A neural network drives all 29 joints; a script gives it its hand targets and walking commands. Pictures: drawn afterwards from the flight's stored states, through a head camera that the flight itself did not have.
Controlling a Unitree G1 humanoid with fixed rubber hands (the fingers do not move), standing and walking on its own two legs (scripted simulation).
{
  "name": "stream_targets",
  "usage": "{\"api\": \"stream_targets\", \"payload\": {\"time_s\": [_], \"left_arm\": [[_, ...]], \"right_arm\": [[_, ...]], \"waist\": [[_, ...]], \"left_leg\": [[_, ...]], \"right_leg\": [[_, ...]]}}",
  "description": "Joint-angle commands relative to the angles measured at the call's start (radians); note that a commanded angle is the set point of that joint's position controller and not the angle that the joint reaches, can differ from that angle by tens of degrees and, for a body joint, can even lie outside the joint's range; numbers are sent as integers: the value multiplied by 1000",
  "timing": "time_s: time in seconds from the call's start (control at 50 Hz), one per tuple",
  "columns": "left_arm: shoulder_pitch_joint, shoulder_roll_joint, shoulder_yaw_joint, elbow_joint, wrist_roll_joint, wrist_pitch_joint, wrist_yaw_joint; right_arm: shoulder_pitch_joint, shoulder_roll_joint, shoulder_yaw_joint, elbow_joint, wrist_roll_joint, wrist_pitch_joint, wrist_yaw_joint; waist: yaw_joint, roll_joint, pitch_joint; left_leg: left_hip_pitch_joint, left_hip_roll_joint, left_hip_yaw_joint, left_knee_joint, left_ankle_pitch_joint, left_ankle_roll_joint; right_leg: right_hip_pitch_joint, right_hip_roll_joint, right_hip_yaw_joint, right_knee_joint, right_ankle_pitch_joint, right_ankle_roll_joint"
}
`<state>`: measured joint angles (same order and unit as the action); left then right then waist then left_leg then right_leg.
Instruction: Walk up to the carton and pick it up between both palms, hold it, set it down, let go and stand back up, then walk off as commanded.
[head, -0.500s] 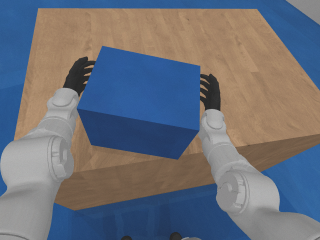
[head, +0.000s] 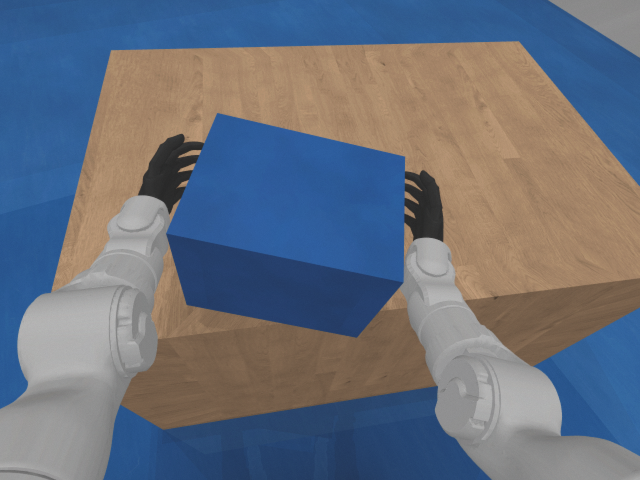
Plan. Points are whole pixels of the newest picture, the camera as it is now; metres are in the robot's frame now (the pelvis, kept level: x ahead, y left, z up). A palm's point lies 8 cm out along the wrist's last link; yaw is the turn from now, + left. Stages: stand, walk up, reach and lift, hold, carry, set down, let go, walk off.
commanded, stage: reach and lift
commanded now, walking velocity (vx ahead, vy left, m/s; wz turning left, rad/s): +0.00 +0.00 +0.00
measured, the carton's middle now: (292, 233) +0.43 +0.00 +0.02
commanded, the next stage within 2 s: none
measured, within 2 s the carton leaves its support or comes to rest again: neither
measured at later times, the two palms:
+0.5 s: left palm (141, 186) +0.42 +0.16 +0.14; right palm (450, 216) +0.37 -0.18 +0.11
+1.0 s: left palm (132, 197) +0.39 +0.16 +0.17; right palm (470, 210) +0.35 -0.19 +0.14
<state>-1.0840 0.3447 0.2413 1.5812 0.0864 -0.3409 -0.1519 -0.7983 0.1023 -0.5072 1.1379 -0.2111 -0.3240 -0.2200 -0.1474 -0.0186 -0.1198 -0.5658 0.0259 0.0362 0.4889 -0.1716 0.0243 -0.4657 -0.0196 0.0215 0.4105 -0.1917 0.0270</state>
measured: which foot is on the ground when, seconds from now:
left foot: down 0.00-1.00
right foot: down 0.00-1.00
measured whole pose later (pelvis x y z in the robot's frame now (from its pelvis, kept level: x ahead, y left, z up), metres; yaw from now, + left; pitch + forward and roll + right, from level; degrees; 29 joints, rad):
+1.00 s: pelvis -0.02 -0.03 +0.01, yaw +0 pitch -5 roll +0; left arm -0.82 0.25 0.29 1.06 0.17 0.10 -0.15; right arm -0.71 0.06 -0.29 0.93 -0.09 0.03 -0.22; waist -0.08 -0.03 -0.06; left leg -0.13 0.02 0.04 0.33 -0.12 -0.01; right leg -0.10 -0.02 0.02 0.39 -0.21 0.03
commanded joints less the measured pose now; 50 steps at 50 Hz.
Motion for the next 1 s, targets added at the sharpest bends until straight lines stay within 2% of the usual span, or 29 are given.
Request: {"api": "stream_targets", "payload": {"time_s": [0.0, 0.14, 0.16, 0.26, 0.32, 0.36, 0.4, 0.46, 0.52, 0.58, 0.6, 0.62, 0.64, 0.7, 0.8, 0.84, 0.86, 0.88, 0.9, 0.98], "left_arm": [[-459, -593, -141, -135, -15, -42, -85], [-466, -639, -162, -178, -41, -15, -83], [-464, -645, -153, -192, -31, -9, -82], [-464, -663, -150, -265, -30, 27, -94], [-446, -660, -119, -283, -14, 51, -102], [-431, -662, -115, -306, -13, 71, -109], [-389, -646, -84, -320, 5, 96, -114], [-331, -615, -27, -323, 42, 140, -128], [-323, -622, -7, -388, 61, 177, -135], [-309, -644, -4, -481, 64, 213, -134], [-304, -665, -26, -521, 54, 222, -130], [-299, -670, -15, -527, 59, 237, -131], [-298, -680, -30, -564, 54, 251, -129], [-284, -696, -52, -634, 44, 286, -125], [-257, -698, -43, -696, 80, 358, -117], [-243, -706, -48, -735, 86, 386, -113], [-236, -717, -46, -743, 89, 404, -109], [-232, -725, -56, -759, 91, 418, -103], [-230, -720, -50, -769, 95, 427, -104], [-211, -743, -62, -816, 100, 474, -93]], "right_arm": [[-488, 511, 404, -149, 0, 2, 162], [-523, 513, 444, -208, 46, 47, 170], [-519, 507, 440, -211, 47, 55, 171], [-510, 509, 457, -248, 73, 100, 170], [-518, 508, 461, -275, 72, 126, 172], [-512, 501, 468, -295, 76, 142, 169], [-500, 503, 487, -307, 90, 163, 175], [-478, 489, 502, -325, 91, 200, 180], [-487, 488, 514, -376, 98, 216, 184], [-481, 497, 555, -411, 118, 227, 188], [-499, 502, 582, -454, 133, 226, 188], [-501, 498, 589, -447, 137, 233, 191], [-499, 505, 601, -461, 145, 238, 191], [-488, 500, 625, -496, 168, 250, 188], [-445, 465, 618, -449, 197, 289, 194], [-435, 447, 613, -462, 214, 296, 195], [-464, 440, 622, -494, 224, 295, 196], [-467, 432, 621, -478, 236, 300, 201], [-469, 433, 623, -483, 239, 302, 201], [-491, 406, 634, -510, 267, 310, 208]], "waist": [[118, 138, -530], [132, 117, -473], [127, 112, -452], [129, 93, -372], [133, 60, -329], [125, 53, -308], [152, 29, -289], [164, -5, -220], [169, -16, -227], [171, -17, -261], [169, -10, -294], [175, -9, -290], [165, -9, -306], [161, -10, -311], [164, 12, -249], [156, 18, -222], [164, 20, -232], [162, 35, -218], [161, 16, -215], [161, 22, -218]], "left_leg": [[496, -15, 46, -24, 389, -54], [520, -18, 45, -69, 337, -44], [528, -18, 42, -77, 325, -45], [558, -26, 47, -113, 294, -33], [545, -31, 51, -137, 258, -19], [548, -33, 51, -143, 256, -20], [547, -38, 56, -158, 244, -6], [525, -42, 60, -184, 185, 15], [527, -44, 60, -192, 177, 21], [542, -49, 59, -185, 237, 17], [558, -48, 53, -174, 273, 9], [565, -49, 52, -177, 278, 9], [575, -51, 53, -171, 292, 7], [601, -50, 46, -165, 318, 1], [630, -44, 38, -184, 289, 1], [634, -46, 36, -189, 293, -6], [637, -45, 35, -189, 291, -5], [642, -43, 30, -196, 285, -10], [642, -44, 31, -195, 285, -7], [650, -41, 24, -202, 257, -12]], "right_leg": [[252, 38, -83, -44, 359, -35], [276, 44, -82, -80, 238, -33], [270, 47, -87, -87, 208, -34], [310, 45, -80, -109, 165, -26], [344, 40, -74, -114, 153, -17], [358, 36, -71, -118, 163, -15], [393, 35, -63, -119, 166, -7], [445, 28, -55, -121, 169, 7], [458, 31, -55, -115, 169, 12], [490, 35, -57, -103, 261, 18], [498, 38, -57, -96, 296, 19], [503, 40, -59, -103, 286, 18], [506, 39, -56, -103, 306, 19], [500, 45, -61, -108, 307, 19], [460, 51, -68, -139, 180, 9], [447, 57, -72, -147, 159, 6], [447, 58, -73, -153, 145, 3], [435, 61, -77, -158, 120, -4], [436, 61, -77, -162, 116, -1], [417, 66, -81, -173, 68, -10]]}}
